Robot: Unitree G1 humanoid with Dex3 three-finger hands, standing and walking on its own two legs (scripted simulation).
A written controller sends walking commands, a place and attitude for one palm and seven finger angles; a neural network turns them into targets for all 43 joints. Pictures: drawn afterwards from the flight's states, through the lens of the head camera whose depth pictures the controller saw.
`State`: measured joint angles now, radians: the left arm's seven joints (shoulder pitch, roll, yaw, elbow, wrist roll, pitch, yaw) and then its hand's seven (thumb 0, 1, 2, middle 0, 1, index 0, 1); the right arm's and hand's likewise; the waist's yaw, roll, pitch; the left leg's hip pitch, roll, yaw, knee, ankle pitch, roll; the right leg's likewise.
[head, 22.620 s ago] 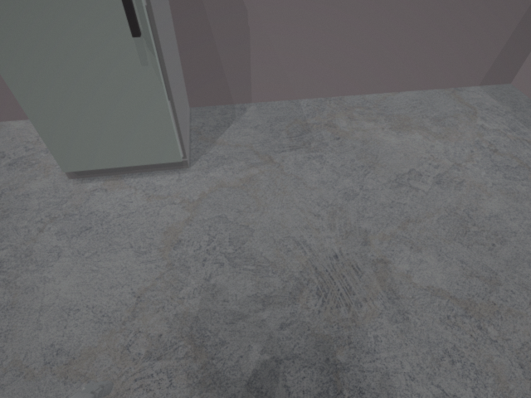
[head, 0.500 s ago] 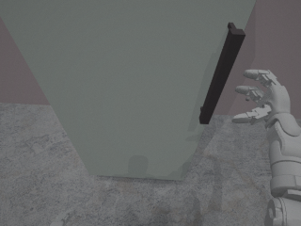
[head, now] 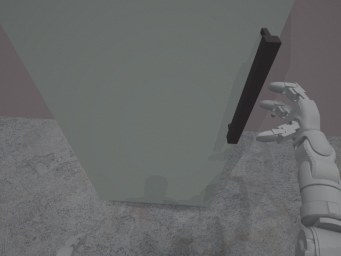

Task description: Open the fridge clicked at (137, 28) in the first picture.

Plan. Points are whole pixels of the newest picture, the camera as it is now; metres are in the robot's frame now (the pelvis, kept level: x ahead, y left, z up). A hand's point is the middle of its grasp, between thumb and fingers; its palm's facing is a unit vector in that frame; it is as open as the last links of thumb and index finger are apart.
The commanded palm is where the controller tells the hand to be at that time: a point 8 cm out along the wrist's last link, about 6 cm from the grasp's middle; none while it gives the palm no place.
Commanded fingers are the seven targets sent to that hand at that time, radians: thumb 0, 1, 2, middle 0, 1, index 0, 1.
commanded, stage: feel for the door with the fingertips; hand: right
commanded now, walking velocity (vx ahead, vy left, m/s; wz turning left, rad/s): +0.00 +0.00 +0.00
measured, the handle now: (245, 94) +0.48 -0.14 +0.15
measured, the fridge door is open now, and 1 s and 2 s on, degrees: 0 0 0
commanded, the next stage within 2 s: slide the fingers in behind the handle in 0.78 s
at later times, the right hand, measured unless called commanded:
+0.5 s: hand (264, 111) +0.41 -0.16 +0.16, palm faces +0.02 +1.00 +0.01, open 14.0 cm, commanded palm +0.39 -0.22 +0.15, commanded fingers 0.00 0.50 -0.30 0.30 1.20 0.30 1.20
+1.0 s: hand (259, 105) +0.43 -0.16 +0.16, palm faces +0.00 +1.00 +0.01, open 13.7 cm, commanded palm +0.40 -0.21 +0.15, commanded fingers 0.00 0.50 -0.30 0.30 1.20 0.30 1.20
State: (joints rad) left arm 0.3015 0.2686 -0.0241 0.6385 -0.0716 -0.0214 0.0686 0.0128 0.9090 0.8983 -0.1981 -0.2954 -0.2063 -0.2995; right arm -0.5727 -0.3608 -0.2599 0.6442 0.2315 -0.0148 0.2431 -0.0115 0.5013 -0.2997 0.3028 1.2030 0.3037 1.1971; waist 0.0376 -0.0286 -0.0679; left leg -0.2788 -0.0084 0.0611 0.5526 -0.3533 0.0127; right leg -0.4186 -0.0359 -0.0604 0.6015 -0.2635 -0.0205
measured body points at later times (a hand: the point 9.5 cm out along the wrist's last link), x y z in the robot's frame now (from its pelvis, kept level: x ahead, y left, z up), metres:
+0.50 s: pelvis -0.01 +0.01 +0.00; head +0.00 +0.02 +0.45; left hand +0.11 +0.27 -0.10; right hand +0.40 -0.22 +0.16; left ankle -0.05 +0.11 -0.73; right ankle +0.03 -0.11 -0.73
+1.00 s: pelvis -0.01 +0.01 +0.00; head +0.01 +0.01 +0.45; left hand +0.06 +0.27 -0.12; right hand +0.43 -0.21 +0.16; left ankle -0.05 +0.11 -0.73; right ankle +0.03 -0.11 -0.73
